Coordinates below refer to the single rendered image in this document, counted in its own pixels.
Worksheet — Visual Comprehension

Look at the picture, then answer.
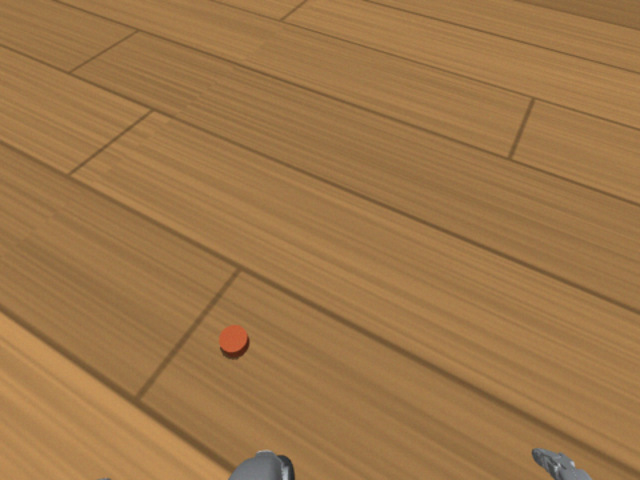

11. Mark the tin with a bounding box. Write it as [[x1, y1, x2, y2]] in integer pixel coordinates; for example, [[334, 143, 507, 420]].
[[219, 325, 250, 357]]

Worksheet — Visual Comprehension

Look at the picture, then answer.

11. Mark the right robot hand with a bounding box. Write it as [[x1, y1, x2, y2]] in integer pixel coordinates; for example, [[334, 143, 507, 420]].
[[532, 448, 592, 480]]

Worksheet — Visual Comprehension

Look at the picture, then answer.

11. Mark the left robot foot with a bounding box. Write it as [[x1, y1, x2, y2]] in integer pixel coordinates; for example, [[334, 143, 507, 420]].
[[278, 455, 295, 480]]

